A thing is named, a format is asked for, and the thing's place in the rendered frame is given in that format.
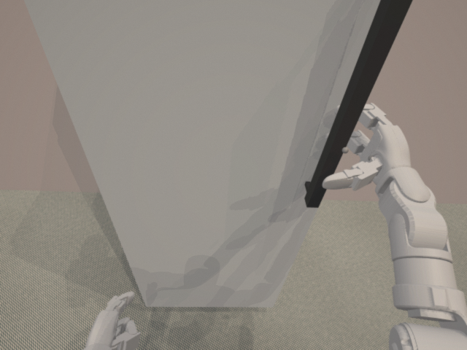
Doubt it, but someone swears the fridge door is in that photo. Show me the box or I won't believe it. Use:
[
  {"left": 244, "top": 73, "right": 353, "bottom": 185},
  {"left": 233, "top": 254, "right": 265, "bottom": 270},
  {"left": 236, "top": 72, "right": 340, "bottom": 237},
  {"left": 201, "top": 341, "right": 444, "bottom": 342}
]
[{"left": 24, "top": 0, "right": 411, "bottom": 308}]

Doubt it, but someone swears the right robot forearm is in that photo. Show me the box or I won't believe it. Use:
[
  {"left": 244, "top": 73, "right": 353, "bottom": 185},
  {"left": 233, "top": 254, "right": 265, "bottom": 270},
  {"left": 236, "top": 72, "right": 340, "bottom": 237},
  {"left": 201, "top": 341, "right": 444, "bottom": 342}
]
[{"left": 375, "top": 167, "right": 467, "bottom": 335}]

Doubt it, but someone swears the right robot upper arm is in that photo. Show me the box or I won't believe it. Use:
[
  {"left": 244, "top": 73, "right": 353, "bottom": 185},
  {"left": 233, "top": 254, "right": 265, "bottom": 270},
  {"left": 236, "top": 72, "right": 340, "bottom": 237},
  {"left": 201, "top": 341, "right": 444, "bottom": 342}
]
[{"left": 389, "top": 322, "right": 467, "bottom": 350}]

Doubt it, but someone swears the robot left hand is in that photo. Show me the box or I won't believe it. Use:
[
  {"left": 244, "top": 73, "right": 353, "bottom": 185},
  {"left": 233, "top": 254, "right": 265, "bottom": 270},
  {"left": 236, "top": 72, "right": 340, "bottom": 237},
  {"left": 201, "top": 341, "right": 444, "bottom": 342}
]
[{"left": 85, "top": 292, "right": 141, "bottom": 350}]

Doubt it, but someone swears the robot right hand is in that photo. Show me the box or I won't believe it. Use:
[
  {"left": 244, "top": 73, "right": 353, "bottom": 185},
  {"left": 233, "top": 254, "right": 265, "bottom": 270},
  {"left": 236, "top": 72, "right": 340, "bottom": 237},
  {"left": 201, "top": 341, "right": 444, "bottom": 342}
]
[{"left": 323, "top": 103, "right": 411, "bottom": 191}]

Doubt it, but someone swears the handle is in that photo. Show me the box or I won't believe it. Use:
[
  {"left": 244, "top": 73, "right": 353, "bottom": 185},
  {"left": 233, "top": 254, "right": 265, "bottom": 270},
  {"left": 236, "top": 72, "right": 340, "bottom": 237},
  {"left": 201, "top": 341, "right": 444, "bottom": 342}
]
[{"left": 304, "top": 0, "right": 413, "bottom": 208}]

